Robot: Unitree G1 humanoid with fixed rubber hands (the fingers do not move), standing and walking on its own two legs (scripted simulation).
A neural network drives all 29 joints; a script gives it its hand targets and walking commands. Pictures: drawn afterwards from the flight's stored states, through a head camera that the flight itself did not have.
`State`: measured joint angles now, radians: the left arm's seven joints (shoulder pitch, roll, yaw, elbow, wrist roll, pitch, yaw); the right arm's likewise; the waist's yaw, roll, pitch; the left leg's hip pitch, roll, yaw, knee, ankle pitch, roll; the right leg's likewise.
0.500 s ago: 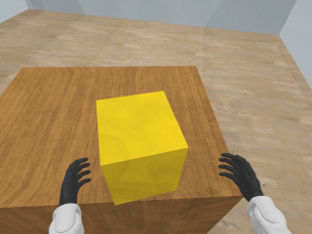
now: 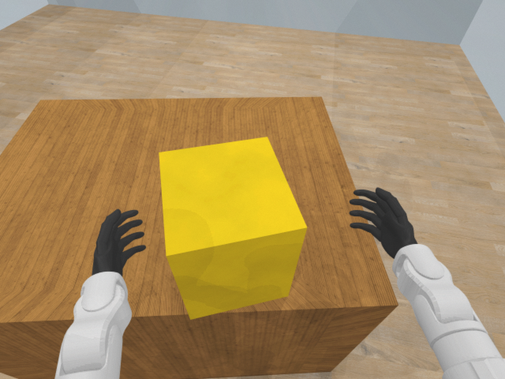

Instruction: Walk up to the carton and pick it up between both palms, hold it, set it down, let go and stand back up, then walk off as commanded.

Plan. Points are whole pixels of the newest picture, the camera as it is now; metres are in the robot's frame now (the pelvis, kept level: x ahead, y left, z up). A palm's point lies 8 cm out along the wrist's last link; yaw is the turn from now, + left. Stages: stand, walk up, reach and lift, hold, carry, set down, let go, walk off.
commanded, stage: reach and lift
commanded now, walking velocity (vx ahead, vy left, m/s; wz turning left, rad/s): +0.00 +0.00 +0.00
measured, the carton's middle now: (228, 229) +0.39 +0.10 -0.02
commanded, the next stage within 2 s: none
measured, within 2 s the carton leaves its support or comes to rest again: neither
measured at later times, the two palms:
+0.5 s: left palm (104, 215) +0.31 +0.27 +0.10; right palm (370, 175) +0.43 -0.14 +0.11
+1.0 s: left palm (107, 211) +0.33 +0.27 +0.09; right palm (356, 165) +0.46 -0.12 +0.11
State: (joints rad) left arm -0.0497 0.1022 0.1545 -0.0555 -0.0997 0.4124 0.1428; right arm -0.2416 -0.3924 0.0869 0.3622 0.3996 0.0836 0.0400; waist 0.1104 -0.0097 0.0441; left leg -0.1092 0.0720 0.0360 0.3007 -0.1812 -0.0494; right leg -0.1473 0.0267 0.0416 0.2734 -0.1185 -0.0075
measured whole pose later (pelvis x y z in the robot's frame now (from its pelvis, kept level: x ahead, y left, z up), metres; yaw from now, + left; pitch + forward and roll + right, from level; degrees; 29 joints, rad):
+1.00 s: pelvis +0.01 +0.00 +0.00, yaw +3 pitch +5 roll -1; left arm -0.50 0.15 0.21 0.29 -0.07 0.50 0.09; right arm -0.78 -0.39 0.11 0.81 0.40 0.16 0.03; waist 0.15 0.00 0.00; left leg -0.25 0.07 -0.01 0.36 -0.19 -0.05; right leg -0.25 0.03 0.00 0.29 -0.13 -0.01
